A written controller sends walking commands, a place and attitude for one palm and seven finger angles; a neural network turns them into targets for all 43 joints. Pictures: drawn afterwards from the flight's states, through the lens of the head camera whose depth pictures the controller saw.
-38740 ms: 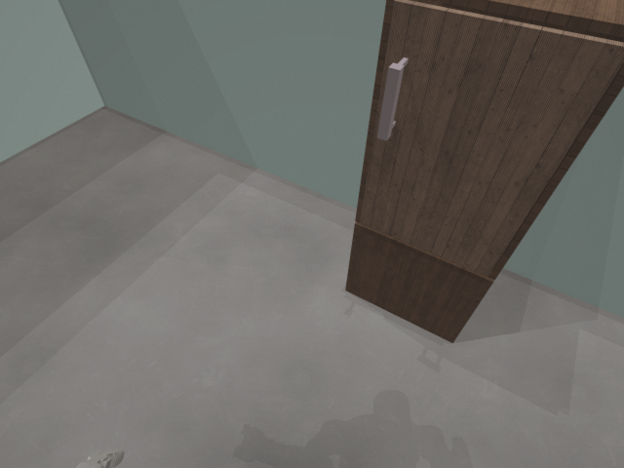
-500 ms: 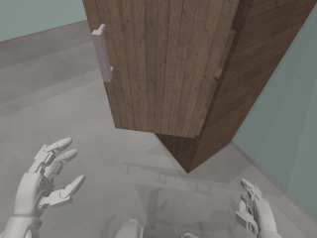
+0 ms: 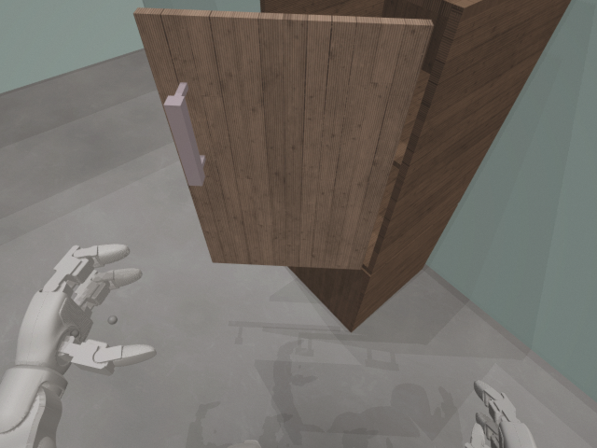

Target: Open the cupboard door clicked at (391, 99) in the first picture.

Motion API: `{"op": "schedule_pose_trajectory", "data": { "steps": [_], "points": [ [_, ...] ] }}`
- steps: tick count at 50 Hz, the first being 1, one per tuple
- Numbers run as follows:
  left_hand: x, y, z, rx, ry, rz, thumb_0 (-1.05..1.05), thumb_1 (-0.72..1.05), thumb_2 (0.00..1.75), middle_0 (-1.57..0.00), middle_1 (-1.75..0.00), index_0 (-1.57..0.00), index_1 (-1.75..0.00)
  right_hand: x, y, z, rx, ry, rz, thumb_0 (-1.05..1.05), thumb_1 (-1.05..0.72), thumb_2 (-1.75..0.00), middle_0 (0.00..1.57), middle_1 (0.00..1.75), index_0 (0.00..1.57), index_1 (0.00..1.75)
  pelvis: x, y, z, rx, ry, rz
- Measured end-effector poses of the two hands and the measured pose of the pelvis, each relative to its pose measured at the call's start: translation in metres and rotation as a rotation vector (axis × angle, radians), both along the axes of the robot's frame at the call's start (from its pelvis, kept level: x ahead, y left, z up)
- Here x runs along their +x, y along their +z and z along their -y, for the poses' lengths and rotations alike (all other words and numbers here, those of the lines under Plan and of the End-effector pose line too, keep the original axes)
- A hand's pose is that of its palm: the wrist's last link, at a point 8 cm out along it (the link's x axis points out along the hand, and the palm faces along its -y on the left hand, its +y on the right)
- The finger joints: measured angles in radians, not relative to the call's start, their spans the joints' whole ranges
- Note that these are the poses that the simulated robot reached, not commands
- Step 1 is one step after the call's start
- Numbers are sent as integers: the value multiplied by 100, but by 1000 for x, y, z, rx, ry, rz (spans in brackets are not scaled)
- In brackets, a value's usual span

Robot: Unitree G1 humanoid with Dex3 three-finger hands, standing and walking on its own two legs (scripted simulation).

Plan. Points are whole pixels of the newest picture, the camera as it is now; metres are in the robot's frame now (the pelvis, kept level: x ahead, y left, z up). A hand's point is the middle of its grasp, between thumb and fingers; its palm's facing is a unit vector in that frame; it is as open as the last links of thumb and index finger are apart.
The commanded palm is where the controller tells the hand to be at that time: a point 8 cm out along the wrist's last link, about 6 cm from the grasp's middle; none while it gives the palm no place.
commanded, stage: raise the hand with hooked fingers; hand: left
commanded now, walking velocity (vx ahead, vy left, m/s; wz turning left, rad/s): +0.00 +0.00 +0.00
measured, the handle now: (190, 136) +0.54 +0.21 +0.11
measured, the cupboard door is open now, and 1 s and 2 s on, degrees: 47 47 47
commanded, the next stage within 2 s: move the hooked fingers beside the handle in 1.00 s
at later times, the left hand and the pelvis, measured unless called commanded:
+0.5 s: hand (40, 269) +0.28 +0.30 +0.13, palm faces +0.06 -1.00 -0.05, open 13.9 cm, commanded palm +0.25 +0.35 +0.13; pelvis -0.01 +0.02 +0.02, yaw +1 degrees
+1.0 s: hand (65, 263) +0.28 +0.28 +0.13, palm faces +0.07 -1.00 -0.05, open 14.0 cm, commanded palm +0.25 +0.32 +0.13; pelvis +0.00 +0.00 +0.02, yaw +1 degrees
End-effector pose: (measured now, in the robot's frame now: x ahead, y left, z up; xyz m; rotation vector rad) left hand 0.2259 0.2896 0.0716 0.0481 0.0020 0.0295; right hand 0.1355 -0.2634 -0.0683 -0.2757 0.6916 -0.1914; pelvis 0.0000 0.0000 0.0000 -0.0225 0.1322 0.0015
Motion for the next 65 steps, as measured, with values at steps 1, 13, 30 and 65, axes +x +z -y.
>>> {"op": "schedule_pose_trajectory", "data": {
  "steps": [1,13,30,65],
  "points": [
    [1,3,-3,1,2,8,0,-20,43,-28,-101,-28,-101,5,3,-4,3,8,15,1,-91,-90,20,30,20,30,0,1,-2,-1,1,5],
    [13,32,-39,-7,28,9,-1,-44,32,-29,-116,-30,-117,36,21,-56,64,105,104,1,-91,-89,21,30,20,30,-3,10,-17,-12,17,56],
    [34,68,-67,-4,28,17,-1,-50,30,-30,-120,-30,-120,2,19,-44,36,60,23,1,-91,-89,21,30,21,30,-9,20,-19,-8,19,94],
    [54,58,-37,-16,58,-19,-1,-50,30,-30,-120,-30,-120,7,8,0,36,28,10,1,-91,-89,21,30,20,30,-6,17,17,10,16,72]
  ]
}}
